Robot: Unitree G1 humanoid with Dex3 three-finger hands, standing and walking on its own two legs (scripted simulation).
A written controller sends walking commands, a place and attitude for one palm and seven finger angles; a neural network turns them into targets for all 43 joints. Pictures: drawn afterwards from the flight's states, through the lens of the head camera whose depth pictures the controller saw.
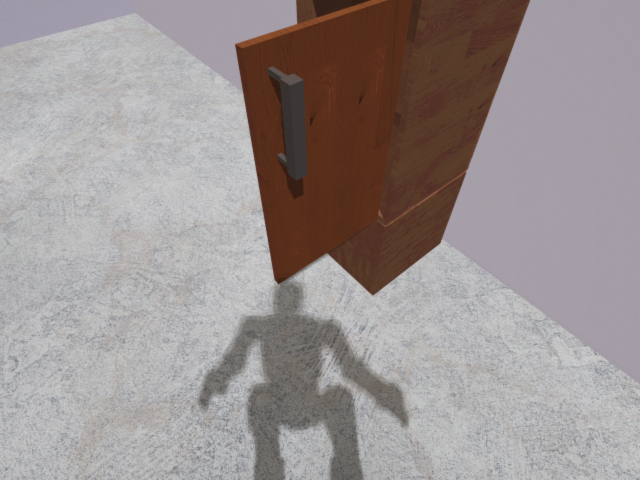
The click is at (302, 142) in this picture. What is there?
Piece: cupboard door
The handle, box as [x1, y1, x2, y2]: [267, 66, 306, 180]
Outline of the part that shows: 272,66 267,68 268,74 280,82 286,146 286,155 285,156 280,153 277,155 277,158 287,167 288,173 296,180 306,174 303,80 293,73 287,76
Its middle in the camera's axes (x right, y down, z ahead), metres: -0.06 -0.19 +0.64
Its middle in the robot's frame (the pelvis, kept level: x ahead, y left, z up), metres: +0.62 +0.08 +0.11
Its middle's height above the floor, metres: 0.89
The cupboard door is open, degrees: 90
